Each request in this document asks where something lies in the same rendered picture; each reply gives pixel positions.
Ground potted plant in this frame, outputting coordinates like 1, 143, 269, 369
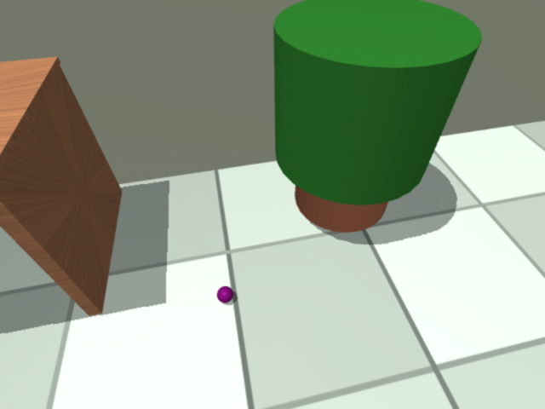
274, 0, 482, 233

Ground ball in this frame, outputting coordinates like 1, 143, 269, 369
217, 286, 233, 302

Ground desk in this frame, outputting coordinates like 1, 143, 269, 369
0, 57, 122, 316

